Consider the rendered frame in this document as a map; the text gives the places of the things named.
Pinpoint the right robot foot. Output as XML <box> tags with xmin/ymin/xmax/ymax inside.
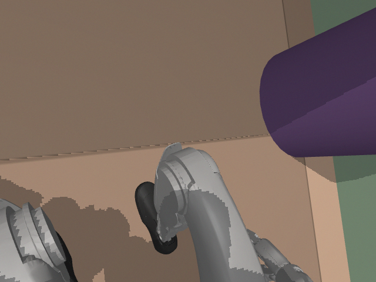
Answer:
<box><xmin>135</xmin><ymin>182</ymin><xmax>177</xmax><ymax>254</ymax></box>

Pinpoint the right robot hand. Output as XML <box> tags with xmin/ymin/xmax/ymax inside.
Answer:
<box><xmin>247</xmin><ymin>229</ymin><xmax>291</xmax><ymax>282</ymax></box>

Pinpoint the right robot arm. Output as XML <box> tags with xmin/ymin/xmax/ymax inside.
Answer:
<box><xmin>275</xmin><ymin>264</ymin><xmax>313</xmax><ymax>282</ymax></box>

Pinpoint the left robot foot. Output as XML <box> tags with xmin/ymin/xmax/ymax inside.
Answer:
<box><xmin>56</xmin><ymin>232</ymin><xmax>78</xmax><ymax>282</ymax></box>

